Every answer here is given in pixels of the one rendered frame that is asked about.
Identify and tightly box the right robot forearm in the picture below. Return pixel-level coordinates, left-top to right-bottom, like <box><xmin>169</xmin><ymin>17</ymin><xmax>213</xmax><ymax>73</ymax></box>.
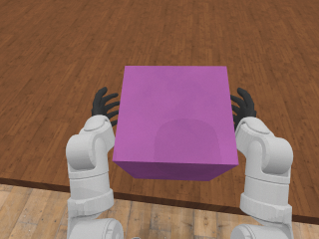
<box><xmin>235</xmin><ymin>117</ymin><xmax>294</xmax><ymax>239</ymax></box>

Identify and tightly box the left robot forearm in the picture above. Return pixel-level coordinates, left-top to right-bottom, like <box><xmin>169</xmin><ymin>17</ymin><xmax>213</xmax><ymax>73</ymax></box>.
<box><xmin>66</xmin><ymin>115</ymin><xmax>116</xmax><ymax>239</ymax></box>

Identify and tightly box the left robot upper arm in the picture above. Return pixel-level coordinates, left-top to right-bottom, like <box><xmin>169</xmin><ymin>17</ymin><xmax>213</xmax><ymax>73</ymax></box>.
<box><xmin>69</xmin><ymin>218</ymin><xmax>124</xmax><ymax>239</ymax></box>

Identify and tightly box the left robot hand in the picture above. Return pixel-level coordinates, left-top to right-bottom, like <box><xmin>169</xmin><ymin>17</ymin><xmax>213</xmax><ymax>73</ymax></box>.
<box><xmin>91</xmin><ymin>87</ymin><xmax>121</xmax><ymax>126</ymax></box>

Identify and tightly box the carton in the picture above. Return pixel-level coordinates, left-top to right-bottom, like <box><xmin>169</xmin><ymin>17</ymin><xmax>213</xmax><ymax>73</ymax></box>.
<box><xmin>112</xmin><ymin>66</ymin><xmax>239</xmax><ymax>181</ymax></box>

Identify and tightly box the right robot hand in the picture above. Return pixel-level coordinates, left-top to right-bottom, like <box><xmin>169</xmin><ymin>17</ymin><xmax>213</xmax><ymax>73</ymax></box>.
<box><xmin>230</xmin><ymin>88</ymin><xmax>257</xmax><ymax>132</ymax></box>

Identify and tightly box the right robot upper arm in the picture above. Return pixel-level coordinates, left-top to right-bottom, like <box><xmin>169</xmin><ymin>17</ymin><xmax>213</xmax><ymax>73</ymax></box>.
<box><xmin>230</xmin><ymin>223</ymin><xmax>288</xmax><ymax>239</ymax></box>

